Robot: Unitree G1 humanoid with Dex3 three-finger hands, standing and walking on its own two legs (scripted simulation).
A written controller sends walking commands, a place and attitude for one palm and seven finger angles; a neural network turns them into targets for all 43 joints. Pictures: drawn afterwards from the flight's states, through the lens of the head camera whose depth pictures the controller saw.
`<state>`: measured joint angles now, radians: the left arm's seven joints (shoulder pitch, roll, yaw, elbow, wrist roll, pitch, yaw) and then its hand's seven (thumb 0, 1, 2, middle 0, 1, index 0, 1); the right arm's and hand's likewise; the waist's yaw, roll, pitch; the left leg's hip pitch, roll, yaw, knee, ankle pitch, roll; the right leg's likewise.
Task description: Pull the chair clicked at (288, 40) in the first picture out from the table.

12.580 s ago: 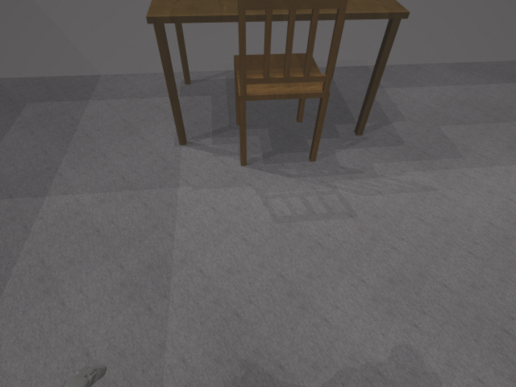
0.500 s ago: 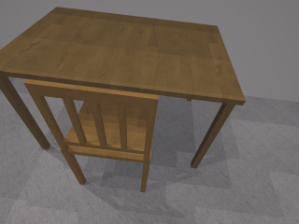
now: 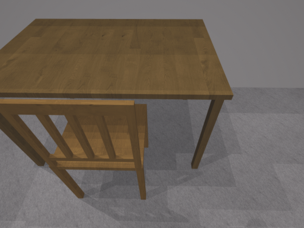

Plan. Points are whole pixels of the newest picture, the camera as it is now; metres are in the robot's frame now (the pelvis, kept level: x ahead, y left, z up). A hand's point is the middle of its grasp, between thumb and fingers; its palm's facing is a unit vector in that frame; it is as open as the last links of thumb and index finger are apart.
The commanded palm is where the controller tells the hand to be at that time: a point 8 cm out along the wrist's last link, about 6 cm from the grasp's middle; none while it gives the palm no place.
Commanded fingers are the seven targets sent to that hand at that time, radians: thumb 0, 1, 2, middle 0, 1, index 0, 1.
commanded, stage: come to a stop and stand still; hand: left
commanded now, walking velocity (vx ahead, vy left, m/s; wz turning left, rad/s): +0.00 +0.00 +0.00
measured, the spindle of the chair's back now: (81, 137) +0.45 +0.28 -0.10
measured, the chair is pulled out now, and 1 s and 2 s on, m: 0.00 0.00 0.00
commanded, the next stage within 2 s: look again from close up in 0.24 s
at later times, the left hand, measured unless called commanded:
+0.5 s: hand out of the picture -0.06 +0.17 -0.17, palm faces +0.04 -0.98 -0.19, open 7.3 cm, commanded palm none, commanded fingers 0.00 0.90 0.90 -0.20 -0.30 -0.20 -0.30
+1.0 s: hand out of the picture -0.01 +0.20 -0.17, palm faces +0.00 -0.98 -0.21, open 7.3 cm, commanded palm none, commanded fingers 0.00 0.90 0.90 -0.20 -0.30 -0.20 -0.30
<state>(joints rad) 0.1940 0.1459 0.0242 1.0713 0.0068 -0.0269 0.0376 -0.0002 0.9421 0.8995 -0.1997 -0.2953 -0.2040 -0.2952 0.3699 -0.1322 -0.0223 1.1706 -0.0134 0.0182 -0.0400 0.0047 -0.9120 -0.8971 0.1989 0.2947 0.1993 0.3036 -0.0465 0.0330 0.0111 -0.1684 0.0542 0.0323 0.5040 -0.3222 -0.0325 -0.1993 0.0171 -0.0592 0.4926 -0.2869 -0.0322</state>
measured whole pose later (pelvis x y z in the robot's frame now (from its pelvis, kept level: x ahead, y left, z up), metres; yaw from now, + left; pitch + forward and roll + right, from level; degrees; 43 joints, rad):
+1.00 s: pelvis -0.01 +0.03 +0.00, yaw -1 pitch -1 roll +1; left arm 0.28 0.14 -0.01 1.10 0.01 -0.02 0.03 0.01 0.91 0.90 -0.20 -0.30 -0.20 -0.29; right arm 0.33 -0.14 0.02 1.12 -0.01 -0.02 -0.02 0.00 -0.91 -0.90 0.20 0.29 0.20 0.30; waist 0.00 0.02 0.04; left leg -0.16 -0.02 0.07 0.45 -0.28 0.03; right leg -0.23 -0.04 -0.02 0.50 -0.26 0.01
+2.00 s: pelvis -0.01 +0.00 +0.00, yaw +0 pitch -1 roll +1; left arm 0.30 0.14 -0.01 1.11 0.01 -0.02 0.03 0.01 0.91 0.90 -0.20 -0.30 -0.20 -0.30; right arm 0.28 -0.13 0.02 1.15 -0.01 -0.01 -0.03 0.00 -0.91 -0.90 0.20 0.29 0.20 0.30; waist 0.01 0.00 0.04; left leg -0.14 0.02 0.04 0.42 -0.27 -0.01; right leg -0.19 0.00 -0.04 0.46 -0.26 -0.02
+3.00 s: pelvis -0.06 +0.02 -0.10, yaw +1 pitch +17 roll -2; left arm 0.38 0.20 0.09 -0.08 -0.25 -0.23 -0.30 0.01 0.15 0.58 -0.13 -0.18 -0.13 -0.18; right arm 0.21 -0.15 0.02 0.52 0.03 -0.14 -0.04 0.01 -0.90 -0.90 0.21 0.30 0.21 0.30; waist 0.00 0.04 -0.11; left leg -0.96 0.02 0.00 1.23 -0.55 0.01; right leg -0.97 -0.03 -0.08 1.18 -0.50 -0.01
